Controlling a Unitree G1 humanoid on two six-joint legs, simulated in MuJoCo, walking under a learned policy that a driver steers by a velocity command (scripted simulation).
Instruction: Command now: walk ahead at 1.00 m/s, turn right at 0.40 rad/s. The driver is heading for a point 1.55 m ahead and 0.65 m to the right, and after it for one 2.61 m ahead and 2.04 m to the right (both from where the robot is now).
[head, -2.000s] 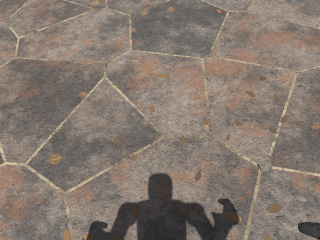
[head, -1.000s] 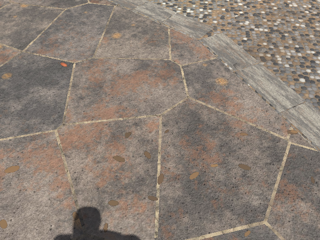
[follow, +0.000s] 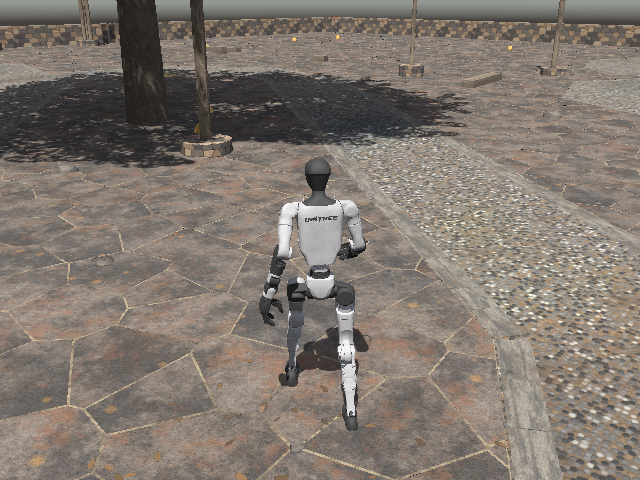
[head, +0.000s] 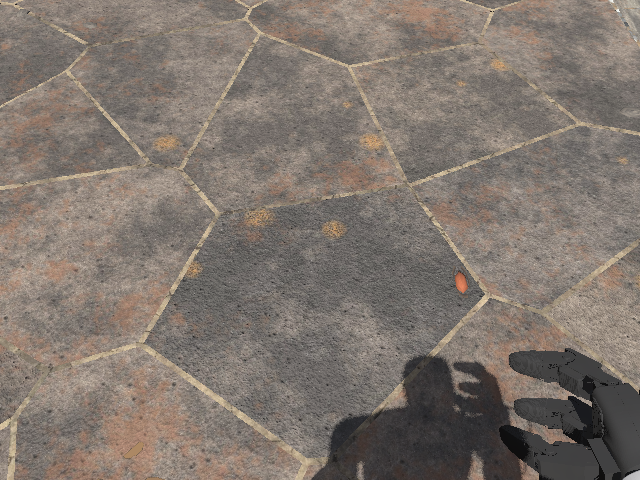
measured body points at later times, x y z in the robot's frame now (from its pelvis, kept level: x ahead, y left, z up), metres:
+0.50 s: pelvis +0.42 -0.06 -0.04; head +0.43 -0.09 +0.41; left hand +0.72 +0.10 -0.08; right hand +0.33 -0.34 -0.17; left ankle +0.23 +0.16 -0.70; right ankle +0.55 -0.18 -0.73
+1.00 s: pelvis +0.83 -0.26 -0.02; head +0.85 -0.28 +0.43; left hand +1.06 -0.07 -0.14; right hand +0.82 -0.60 -0.07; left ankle +1.00 -0.27 -0.73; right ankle +0.58 -0.18 -0.67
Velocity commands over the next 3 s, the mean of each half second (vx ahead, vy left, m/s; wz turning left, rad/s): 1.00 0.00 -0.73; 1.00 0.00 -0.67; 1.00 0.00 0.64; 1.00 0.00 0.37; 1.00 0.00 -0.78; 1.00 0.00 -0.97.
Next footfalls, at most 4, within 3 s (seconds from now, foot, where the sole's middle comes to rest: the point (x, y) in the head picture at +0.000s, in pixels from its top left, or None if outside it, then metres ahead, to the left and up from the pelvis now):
0.06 left None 0.25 0.16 -0.77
0.50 right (473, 445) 0.59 -0.19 -0.77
0.96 left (519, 283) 1.03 -0.30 -0.77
1.40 right None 1.20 -0.72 -0.77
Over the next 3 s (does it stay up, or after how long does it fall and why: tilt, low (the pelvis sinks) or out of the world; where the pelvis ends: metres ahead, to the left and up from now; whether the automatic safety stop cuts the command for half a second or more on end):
stays up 2.40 -1.02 0.00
